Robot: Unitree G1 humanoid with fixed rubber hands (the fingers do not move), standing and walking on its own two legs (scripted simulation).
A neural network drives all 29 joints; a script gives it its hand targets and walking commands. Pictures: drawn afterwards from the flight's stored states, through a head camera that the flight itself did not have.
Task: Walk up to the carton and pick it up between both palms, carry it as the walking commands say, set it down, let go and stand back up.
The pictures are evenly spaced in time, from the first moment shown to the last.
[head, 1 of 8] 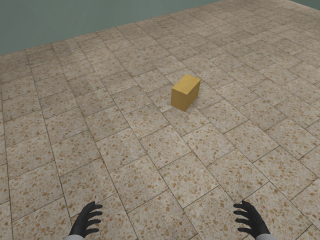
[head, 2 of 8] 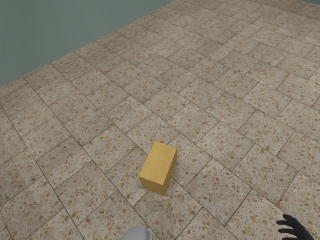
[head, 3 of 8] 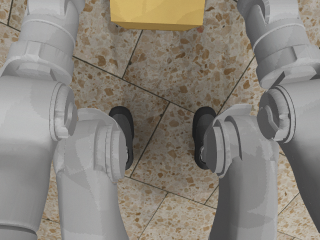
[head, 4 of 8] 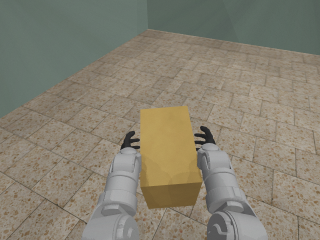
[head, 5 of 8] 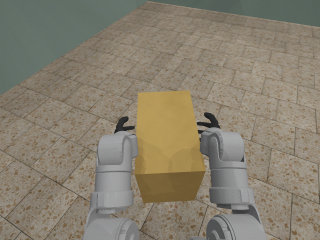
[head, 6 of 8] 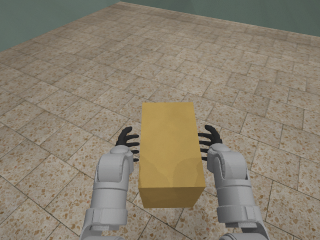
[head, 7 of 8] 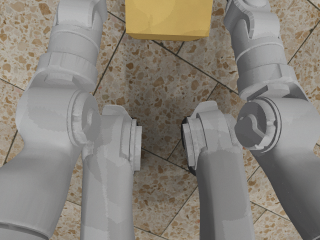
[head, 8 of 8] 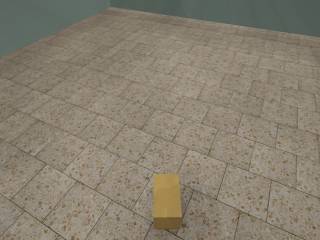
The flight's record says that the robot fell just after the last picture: no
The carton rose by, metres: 0.70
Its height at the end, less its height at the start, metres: +0.00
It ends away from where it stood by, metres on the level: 1.12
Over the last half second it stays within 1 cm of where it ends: yes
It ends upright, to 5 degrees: yes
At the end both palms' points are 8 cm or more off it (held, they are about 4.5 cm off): yes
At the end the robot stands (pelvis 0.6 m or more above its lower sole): yes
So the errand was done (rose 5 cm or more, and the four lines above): yes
